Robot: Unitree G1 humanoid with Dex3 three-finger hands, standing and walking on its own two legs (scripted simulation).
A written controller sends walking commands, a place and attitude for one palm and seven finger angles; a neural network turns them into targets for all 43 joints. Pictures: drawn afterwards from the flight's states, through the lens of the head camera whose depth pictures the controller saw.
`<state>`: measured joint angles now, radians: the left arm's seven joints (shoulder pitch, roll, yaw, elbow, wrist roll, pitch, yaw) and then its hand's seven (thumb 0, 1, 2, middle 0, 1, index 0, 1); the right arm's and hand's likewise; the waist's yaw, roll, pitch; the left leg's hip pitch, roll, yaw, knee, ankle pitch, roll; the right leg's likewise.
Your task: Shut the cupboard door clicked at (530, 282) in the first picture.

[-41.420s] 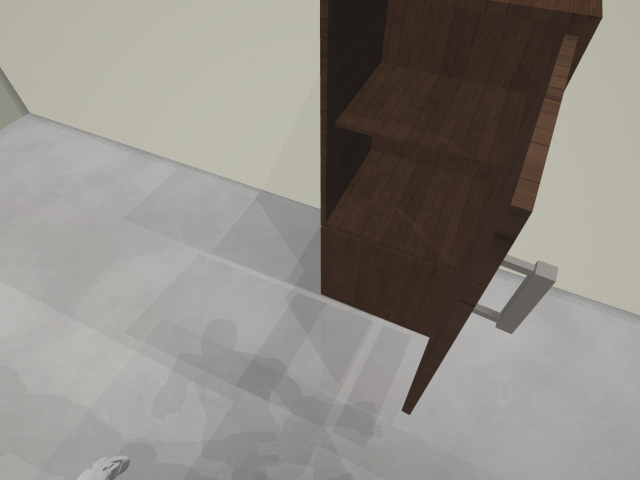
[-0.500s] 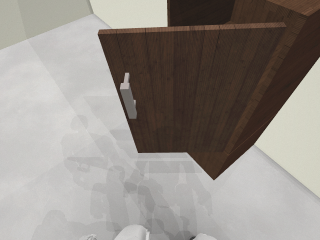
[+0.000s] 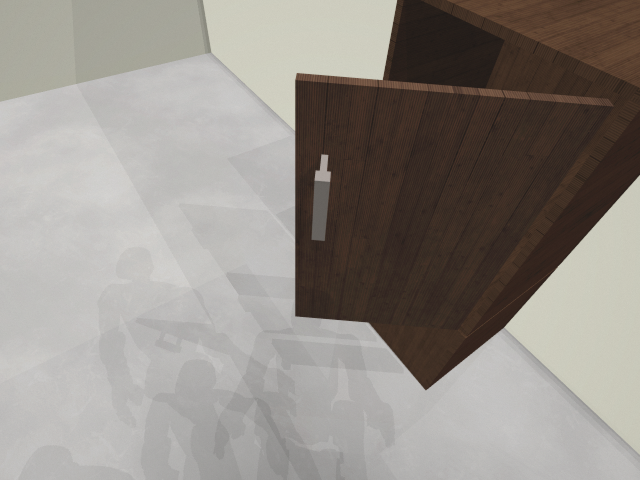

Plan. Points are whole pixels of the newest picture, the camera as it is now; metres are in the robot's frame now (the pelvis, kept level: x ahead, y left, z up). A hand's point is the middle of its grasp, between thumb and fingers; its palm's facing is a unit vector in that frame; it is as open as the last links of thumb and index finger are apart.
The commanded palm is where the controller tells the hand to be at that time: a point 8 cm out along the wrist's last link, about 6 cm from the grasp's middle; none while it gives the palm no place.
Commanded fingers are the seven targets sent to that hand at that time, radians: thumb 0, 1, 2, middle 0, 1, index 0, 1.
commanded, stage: come to a stop and stand still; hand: left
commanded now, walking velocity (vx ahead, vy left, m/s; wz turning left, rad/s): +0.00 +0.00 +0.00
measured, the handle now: (321, 198) +0.49 +0.05 +0.07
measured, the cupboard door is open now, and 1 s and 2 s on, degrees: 51 51 51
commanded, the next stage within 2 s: look again from close up in 0.34 s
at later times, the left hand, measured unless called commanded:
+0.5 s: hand out of the picture -0.02 +0.16 -0.18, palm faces -0.01 -0.99 -0.15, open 7.3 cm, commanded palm none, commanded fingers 0.00 0.90 0.90 -0.20 -0.30 -0.20 -0.30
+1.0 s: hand out of the picture +0.02 +0.19 -0.17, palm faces +0.00 -0.97 -0.23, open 7.4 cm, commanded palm none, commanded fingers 0.00 0.90 0.90 -0.20 -0.30 -0.20 -0.30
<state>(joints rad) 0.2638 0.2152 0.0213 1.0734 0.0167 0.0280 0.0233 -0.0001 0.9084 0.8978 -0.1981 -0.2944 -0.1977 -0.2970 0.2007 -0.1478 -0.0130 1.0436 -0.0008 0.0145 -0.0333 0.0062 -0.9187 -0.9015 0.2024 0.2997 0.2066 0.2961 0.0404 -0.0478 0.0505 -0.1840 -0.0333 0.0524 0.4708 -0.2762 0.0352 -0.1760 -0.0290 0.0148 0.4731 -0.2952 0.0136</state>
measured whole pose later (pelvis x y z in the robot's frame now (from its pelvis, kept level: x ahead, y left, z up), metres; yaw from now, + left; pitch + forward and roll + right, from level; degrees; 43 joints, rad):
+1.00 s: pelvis +0.00 +0.00 +0.00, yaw +0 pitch -1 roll +1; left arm 0.27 0.19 -0.01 1.07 0.02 -0.02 0.03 0.00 0.91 0.90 -0.20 -0.29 -0.20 -0.30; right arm 0.23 -0.21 0.00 1.06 -0.01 -0.03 -0.02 0.01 -0.91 -0.90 0.20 0.30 0.20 0.30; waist 0.01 0.00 0.02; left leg -0.17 -0.02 0.06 0.46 -0.27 0.03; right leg -0.18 -0.02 0.02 0.49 -0.29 0.01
